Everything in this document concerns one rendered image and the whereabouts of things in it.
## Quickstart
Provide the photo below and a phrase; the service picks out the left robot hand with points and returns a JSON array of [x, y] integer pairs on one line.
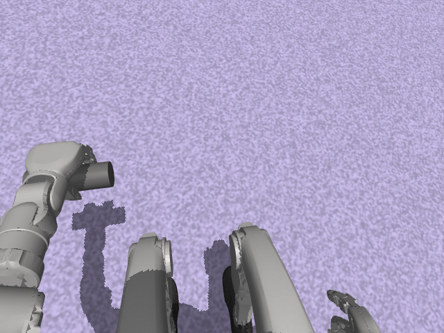
[[64, 158]]

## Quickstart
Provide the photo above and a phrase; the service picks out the can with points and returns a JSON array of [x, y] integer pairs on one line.
[[91, 176]]

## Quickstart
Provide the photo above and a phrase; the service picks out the right robot foot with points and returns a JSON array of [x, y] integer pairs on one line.
[[229, 296]]

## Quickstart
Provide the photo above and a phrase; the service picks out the right robot hand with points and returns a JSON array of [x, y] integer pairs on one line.
[[360, 320]]

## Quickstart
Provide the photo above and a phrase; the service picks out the left robot arm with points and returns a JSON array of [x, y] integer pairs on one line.
[[25, 230]]

